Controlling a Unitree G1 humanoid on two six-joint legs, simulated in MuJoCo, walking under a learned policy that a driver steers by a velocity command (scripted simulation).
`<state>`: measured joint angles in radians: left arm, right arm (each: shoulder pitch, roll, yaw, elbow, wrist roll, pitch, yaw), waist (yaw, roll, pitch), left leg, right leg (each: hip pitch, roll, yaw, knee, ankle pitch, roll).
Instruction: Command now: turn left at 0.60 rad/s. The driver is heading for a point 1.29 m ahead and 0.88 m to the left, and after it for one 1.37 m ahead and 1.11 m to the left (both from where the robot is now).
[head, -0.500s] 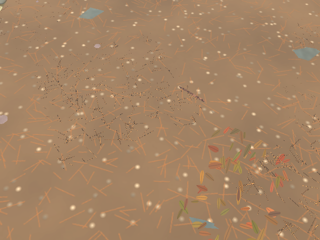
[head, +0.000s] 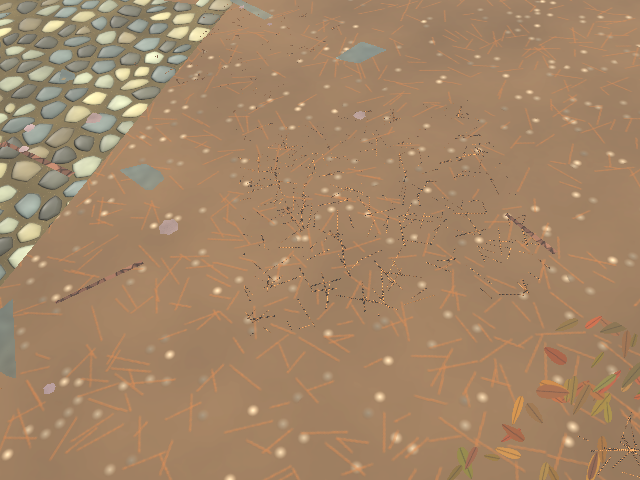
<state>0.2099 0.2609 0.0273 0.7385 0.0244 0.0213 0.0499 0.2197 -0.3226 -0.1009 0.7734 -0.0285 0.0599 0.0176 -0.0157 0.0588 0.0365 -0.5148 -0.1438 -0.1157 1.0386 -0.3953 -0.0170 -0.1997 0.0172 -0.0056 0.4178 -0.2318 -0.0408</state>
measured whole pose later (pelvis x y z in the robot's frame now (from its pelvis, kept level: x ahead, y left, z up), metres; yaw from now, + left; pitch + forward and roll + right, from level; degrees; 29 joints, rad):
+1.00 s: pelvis +0.32 +0.14 -0.01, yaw +36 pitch +0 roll -1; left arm 0.23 0.26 0.04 0.75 0.03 -0.06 0.00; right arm 0.27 -0.32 -0.06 0.80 -0.03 -0.01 0.03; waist -0.02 0.05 0.05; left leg -0.45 -0.02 -0.04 1.16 -0.33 0.08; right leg -0.25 0.01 -0.12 0.45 -0.20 -0.04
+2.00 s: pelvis +0.63 +0.48 -0.01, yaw +33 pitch +0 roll +1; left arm 0.23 0.27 0.06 0.80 0.01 0.02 0.00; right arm 0.15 -0.24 -0.03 0.80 -0.03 0.01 -0.03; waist 0.02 0.01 0.09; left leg -0.50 0.00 -0.02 1.18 -0.43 -0.03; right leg -0.36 0.11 -0.02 0.48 -0.12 -0.13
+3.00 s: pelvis +0.84 +0.56 +0.00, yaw +23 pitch +1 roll +0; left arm 0.29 0.22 0.03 0.85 0.03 -0.08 0.01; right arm 0.34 -0.26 -0.07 0.91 -0.03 -0.02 0.04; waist -0.01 0.04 0.00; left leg -0.52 0.04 -0.02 1.07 -0.25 0.07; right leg -0.09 0.03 -0.12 0.30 -0.23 -0.06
